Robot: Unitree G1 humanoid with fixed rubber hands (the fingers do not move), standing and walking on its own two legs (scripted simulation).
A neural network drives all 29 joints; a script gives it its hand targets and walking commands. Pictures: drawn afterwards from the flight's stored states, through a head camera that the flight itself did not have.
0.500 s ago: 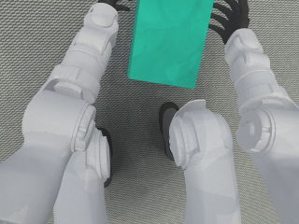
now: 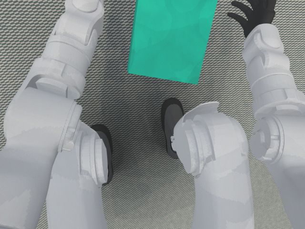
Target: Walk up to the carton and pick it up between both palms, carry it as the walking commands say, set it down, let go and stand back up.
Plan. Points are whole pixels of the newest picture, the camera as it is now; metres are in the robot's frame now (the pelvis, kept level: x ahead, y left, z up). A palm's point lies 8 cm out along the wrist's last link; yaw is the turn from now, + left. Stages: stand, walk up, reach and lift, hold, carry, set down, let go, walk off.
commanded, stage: set down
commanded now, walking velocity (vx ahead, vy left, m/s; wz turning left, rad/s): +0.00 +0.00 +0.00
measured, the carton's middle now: (167, 23) +0.49 -0.12 -0.29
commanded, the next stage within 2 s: let go in 1.44 s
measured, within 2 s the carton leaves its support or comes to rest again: neither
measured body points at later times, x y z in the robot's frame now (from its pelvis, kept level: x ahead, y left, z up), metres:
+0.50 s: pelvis -0.02 +0.00 +0.06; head +0.35 -0.07 +0.30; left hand +0.58 +0.03 -0.09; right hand +0.48 -0.27 -0.11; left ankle +0.10 +0.11 -0.33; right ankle +0.15 -0.14 -0.33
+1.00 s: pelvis -0.01 -0.01 +0.19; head +0.34 -0.08 +0.44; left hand +0.58 +0.02 +0.05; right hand +0.47 -0.28 +0.04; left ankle +0.09 +0.11 -0.33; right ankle +0.15 -0.14 -0.33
